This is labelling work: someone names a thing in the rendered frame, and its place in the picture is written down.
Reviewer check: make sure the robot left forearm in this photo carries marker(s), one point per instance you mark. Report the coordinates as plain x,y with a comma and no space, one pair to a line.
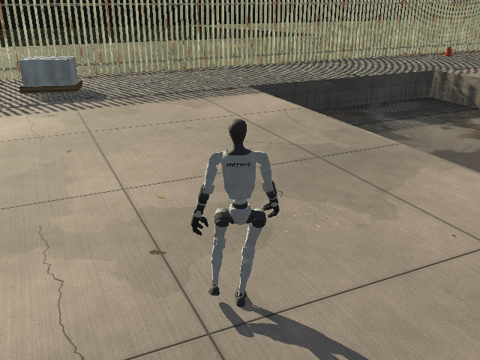
201,203

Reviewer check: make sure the robot left upper arm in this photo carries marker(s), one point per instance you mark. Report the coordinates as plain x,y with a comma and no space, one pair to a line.
211,171

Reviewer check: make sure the robot right foot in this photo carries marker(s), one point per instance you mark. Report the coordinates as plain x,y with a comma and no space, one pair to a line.
240,301

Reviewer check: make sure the robot right upper arm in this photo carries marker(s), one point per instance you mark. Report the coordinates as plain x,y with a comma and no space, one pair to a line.
265,169

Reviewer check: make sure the right robot hand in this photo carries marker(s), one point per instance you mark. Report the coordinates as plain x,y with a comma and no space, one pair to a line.
274,213

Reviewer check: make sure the right robot shin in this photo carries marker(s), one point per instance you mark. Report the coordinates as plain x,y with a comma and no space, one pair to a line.
245,271

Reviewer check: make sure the left robot hand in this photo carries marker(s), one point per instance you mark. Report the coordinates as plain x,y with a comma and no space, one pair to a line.
195,223

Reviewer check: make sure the robot right forearm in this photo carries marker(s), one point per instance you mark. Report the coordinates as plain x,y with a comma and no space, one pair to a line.
272,196

